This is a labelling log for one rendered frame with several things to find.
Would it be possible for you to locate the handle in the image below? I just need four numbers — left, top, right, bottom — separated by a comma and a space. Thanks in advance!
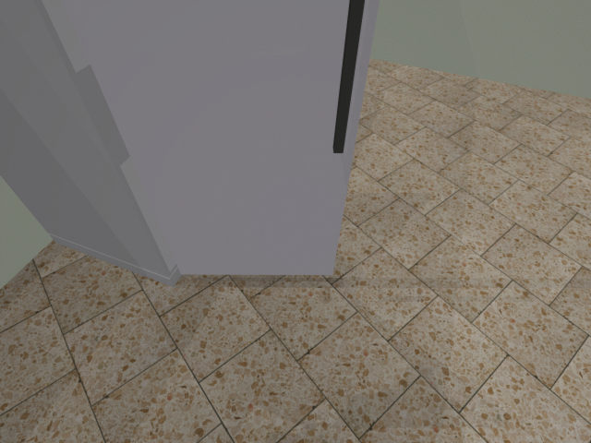
333, 0, 365, 153

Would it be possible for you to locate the fridge door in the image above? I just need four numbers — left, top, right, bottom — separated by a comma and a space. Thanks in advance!
63, 0, 380, 275

